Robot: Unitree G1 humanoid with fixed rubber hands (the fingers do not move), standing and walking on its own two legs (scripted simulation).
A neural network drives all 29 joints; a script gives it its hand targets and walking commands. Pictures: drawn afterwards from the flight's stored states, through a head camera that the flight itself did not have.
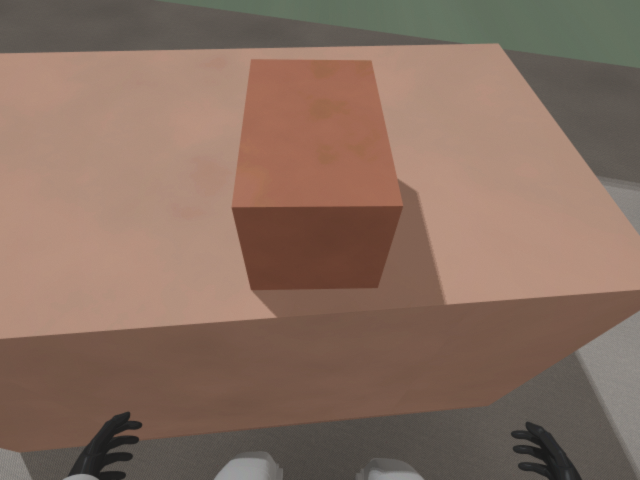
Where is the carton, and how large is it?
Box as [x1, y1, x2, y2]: [232, 59, 402, 289]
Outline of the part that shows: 251,59 232,200 232,211 251,289 377,287 401,211 402,203 371,61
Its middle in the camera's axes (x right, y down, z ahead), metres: -0.01 -0.10 +0.56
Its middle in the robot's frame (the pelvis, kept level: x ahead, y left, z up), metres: +0.49 +0.03 +0.07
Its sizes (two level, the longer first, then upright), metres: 0.290 0.180 0.178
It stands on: a pedestal, 0.73 m high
